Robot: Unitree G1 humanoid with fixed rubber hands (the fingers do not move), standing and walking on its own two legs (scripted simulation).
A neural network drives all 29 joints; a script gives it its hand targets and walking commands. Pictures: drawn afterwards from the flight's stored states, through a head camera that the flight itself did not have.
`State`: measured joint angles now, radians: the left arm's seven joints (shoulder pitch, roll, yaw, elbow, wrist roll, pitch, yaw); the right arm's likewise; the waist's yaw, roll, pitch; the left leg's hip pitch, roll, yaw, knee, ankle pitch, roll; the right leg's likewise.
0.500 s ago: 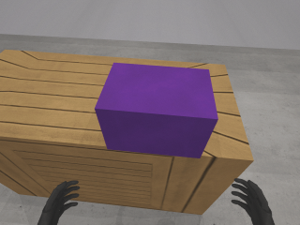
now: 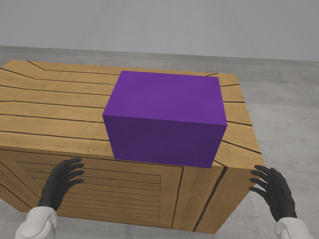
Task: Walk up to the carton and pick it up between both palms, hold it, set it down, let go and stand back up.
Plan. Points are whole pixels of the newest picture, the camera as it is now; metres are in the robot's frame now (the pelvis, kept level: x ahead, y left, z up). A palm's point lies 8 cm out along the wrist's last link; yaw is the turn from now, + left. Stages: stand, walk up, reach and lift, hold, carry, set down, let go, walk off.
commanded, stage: reach and lift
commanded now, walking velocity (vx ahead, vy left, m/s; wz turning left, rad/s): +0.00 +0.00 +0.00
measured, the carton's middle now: (165, 118) +0.46 +0.03 +0.04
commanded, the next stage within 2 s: none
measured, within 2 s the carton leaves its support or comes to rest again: neither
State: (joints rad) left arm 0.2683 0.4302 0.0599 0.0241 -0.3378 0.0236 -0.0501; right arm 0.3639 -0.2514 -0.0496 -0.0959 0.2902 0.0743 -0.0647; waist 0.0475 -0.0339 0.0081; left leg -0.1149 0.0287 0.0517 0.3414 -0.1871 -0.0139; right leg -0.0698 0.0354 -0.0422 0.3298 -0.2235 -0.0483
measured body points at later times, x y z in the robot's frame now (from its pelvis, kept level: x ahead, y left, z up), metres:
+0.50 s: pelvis -0.01 +0.01 +0.00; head +0.01 +0.01 +0.45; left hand +0.31 +0.26 +0.09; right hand +0.29 -0.23 +0.08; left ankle +0.00 +0.13 -0.75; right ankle -0.03 -0.09 -0.75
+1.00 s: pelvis -0.01 +0.01 +0.00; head +0.02 +0.03 +0.45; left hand +0.38 +0.27 +0.15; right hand +0.36 -0.24 +0.12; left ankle +0.00 +0.13 -0.75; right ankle -0.03 -0.09 -0.75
